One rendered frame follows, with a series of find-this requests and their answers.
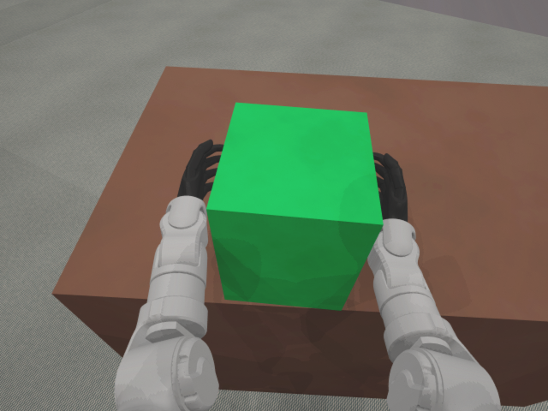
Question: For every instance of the robot left forearm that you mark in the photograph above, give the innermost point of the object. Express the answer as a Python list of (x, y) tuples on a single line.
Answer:
[(175, 304)]

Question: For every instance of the robot right hand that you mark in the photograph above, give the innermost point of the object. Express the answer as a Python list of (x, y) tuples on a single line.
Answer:
[(393, 195)]

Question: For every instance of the robot right forearm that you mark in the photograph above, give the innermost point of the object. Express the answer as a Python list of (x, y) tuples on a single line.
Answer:
[(411, 318)]

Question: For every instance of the pedestal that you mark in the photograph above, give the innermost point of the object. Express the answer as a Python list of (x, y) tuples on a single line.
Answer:
[(474, 159)]

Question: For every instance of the robot left hand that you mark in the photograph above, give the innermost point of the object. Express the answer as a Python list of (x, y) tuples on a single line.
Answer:
[(194, 178)]

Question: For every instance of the carton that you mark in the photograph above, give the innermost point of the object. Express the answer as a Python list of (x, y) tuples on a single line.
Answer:
[(294, 210)]

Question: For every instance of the robot right upper arm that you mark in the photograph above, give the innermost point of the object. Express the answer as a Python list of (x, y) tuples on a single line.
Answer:
[(425, 380)]

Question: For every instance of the robot left upper arm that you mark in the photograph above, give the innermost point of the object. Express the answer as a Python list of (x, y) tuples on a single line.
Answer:
[(177, 374)]

